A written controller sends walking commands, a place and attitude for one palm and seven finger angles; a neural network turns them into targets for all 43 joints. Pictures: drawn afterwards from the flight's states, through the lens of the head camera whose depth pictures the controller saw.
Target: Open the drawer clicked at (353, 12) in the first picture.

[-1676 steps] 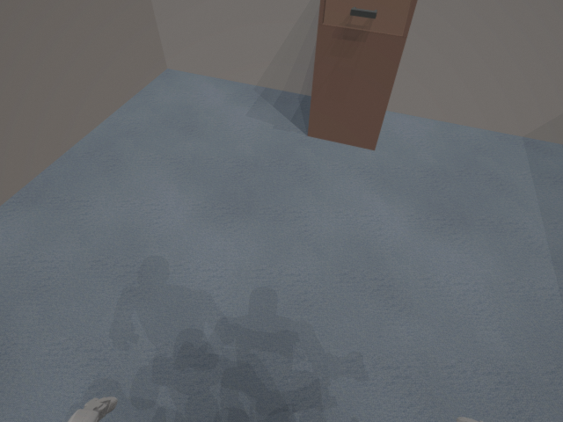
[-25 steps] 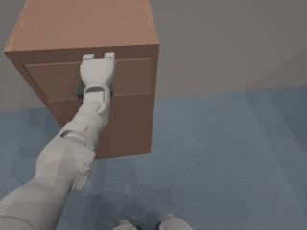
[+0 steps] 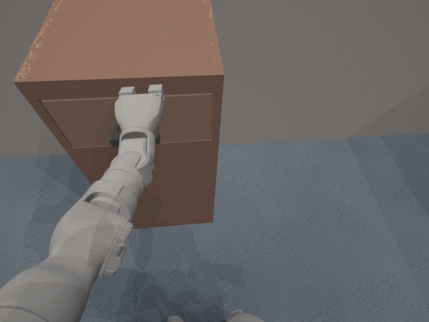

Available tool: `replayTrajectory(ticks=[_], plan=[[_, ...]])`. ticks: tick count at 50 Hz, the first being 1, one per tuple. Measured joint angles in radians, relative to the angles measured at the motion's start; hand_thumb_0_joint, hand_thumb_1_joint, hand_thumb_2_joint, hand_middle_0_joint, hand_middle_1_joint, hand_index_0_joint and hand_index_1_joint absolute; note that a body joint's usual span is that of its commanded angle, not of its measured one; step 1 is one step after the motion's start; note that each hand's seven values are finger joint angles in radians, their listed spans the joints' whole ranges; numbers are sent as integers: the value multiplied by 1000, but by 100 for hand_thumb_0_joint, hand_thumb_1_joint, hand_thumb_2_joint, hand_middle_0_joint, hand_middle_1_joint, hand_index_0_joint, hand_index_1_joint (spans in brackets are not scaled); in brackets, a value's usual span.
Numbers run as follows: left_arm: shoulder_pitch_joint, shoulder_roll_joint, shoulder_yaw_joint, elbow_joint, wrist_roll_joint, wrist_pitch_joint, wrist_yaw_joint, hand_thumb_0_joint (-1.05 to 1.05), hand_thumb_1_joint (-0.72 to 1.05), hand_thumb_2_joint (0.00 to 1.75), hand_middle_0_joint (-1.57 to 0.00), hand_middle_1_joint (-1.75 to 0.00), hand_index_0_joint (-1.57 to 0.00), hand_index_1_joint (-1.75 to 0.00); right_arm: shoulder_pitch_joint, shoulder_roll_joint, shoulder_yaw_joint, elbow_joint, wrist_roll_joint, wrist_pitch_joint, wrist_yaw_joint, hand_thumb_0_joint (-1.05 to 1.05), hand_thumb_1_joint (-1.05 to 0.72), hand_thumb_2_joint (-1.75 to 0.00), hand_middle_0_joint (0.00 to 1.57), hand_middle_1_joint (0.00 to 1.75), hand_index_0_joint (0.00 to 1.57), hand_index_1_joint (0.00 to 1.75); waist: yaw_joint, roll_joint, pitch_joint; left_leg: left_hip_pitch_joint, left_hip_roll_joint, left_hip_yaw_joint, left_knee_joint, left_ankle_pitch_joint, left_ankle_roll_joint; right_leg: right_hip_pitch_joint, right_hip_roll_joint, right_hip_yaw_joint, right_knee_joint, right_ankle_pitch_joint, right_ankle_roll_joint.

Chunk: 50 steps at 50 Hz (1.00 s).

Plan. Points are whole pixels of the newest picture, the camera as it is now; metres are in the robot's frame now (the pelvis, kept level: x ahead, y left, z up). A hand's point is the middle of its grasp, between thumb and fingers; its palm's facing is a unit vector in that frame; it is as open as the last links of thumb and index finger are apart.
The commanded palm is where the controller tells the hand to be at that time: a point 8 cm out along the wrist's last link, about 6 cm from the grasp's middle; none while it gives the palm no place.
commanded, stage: re-aim the fingers above the handle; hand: left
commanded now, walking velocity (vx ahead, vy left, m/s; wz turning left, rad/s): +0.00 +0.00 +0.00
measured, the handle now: (135, 131) +0.54 +0.14 -0.01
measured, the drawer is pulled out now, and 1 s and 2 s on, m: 0.00 0.00 0.00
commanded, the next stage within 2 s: lower the fingers behind the handle in 1.54 s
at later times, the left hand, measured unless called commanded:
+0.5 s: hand (145, 128) +0.50 +0.10 +0.05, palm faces +0.03 -0.03 -1.00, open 13.5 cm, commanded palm +0.49 +0.16 +0.09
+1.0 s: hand (144, 127) +0.50 +0.10 +0.05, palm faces +0.02 -0.01 -1.00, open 13.5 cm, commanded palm +0.49 +0.15 +0.09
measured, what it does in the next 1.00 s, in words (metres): stands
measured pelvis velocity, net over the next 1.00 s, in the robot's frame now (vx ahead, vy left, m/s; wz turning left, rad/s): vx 0.01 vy -0.03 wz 0.00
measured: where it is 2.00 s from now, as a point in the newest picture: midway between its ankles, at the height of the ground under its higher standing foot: outside the picture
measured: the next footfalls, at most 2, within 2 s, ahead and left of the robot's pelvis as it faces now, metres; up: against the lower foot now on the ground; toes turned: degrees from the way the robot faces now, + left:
none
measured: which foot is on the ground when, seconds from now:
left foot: down 0.00-1.00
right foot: down 0.00-1.00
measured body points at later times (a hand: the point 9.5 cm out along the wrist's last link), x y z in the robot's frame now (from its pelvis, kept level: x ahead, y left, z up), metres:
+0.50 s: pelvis +0.01 -0.02 +0.01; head +0.08 -0.03 +0.45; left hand +0.49 +0.10 +0.10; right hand +0.04 -0.28 -0.13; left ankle +0.02 +0.06 -0.70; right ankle +0.02 -0.08 -0.70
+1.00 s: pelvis +0.01 -0.03 +0.01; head +0.08 -0.05 +0.45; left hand +0.49 +0.10 +0.10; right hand +0.05 -0.30 -0.13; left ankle +0.02 +0.06 -0.70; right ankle +0.02 -0.08 -0.70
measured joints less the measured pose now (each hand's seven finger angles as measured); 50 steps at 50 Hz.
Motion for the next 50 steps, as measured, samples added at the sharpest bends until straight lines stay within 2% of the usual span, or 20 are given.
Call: replayTrajectory(ticks=[10, 18, 25, 50], plan=[[45, 43, 21, -33, -1, -46, -37, 0, -49, 30, -39, -123, -37, -125, 12, 0, -1, -2, 9, -7, -8, 1, -90, -90, 20, 29, 21, 30, 1, 0, 8, 40, 12, 5, -31, 7, -13, 36, 12, 9, -30, 12, -12], [77, 60, 34, -62, 2, -79, -36, 0, -49, 30, -39, -124, -37, -124, 14, -4, -6, 5, 11, -17, -6, 1, -90, -90, 20, 29, 21, 30, 9, 2, 11, 55, 17, 4, -45, 9, -22, 49, 18, 10, -42, 14, -21], [88, 62, 36, -74, 3, -87, -31, 0, -49, 30, -40, -124, -38, -125, 2, -7, -7, 11, 13, -21, -2, 1, -90, -90, 20, 29, 21, 30, 15, -1, 13, 65, 18, -2, -52, 9, -30, 59, 20, 5, -48, 13, -29], [89, 94, 41, -75, 3, -113, -49, 0, -49, 30, -42, -122, -38, -125, -15, -11, -4, 16, 18, -25, -9, 1, -90, -90, 20, 29, 21, 30, 10, -1, 18, 62, 22, -15, -52, 13, -47, 57, 24, -8, -47, 13, -42]])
